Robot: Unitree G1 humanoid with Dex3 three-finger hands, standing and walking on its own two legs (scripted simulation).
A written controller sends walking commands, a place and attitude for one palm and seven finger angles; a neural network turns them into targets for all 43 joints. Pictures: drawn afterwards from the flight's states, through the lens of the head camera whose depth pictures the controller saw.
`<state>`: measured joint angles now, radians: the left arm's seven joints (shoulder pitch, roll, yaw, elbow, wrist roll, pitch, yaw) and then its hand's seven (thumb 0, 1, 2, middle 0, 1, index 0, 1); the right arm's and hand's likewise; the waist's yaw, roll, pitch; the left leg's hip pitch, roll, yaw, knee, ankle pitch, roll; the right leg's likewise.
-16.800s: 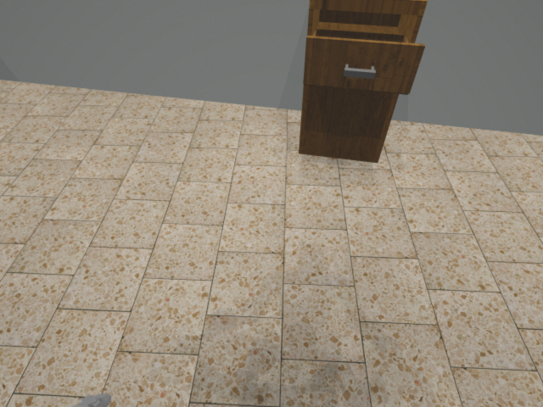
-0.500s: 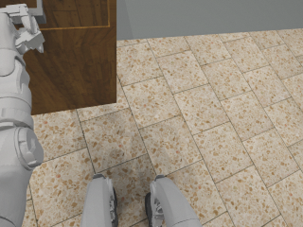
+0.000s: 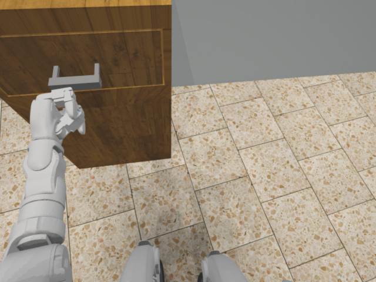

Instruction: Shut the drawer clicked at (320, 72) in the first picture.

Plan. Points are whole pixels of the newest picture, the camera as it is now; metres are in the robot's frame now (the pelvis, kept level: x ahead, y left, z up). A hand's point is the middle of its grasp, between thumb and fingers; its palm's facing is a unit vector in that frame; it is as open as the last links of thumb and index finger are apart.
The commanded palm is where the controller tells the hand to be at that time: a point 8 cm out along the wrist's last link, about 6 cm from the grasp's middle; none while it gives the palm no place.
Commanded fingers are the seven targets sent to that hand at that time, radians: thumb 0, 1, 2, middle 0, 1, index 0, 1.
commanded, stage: draw the hand back to the body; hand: left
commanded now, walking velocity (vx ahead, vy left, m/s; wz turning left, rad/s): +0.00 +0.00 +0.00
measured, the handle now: (76, 76) +0.58 +0.26 +0.00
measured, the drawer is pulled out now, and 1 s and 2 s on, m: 0.00 0.00 0.00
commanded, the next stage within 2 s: step back with the hand held close in 1.14 s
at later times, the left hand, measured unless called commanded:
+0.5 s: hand (17, 170) +0.29 +0.23 +0.14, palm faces +0.28 -0.92 -0.28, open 3.3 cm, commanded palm +0.25 +0.27 +0.17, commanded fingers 0.00 0.90 0.90 -1.40 -1.60 -1.40 -1.60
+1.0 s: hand out of the picture +0.18 +0.23 +0.25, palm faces +0.43 -0.80 -0.41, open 3.3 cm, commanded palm +0.14 +0.27 +0.26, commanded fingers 0.00 0.90 0.90 -1.40 -1.60 -1.40 -1.60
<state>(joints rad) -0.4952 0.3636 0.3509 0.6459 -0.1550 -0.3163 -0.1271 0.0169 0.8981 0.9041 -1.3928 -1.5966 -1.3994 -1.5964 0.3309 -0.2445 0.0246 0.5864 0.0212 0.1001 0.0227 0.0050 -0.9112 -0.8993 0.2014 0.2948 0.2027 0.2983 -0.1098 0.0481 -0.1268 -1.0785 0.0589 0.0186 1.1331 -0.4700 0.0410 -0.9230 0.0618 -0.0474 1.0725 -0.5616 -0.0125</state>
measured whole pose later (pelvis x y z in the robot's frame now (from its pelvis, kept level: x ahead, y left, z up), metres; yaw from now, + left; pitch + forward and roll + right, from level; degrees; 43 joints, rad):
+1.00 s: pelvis +0.02 -0.02 +0.09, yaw +3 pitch -3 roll +0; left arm 0.56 0.35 0.29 -0.48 -0.09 -0.10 0.09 0.01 0.89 0.90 -1.40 -1.60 -1.41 -1.60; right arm 0.20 -0.25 0.03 0.58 0.02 -0.05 -0.07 0.01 -0.91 -0.90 0.20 0.30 0.20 0.30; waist 0.06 0.08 -0.01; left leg -0.16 0.00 0.04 0.45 -0.23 0.02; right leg -0.02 0.02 -0.02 0.39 -0.31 -0.03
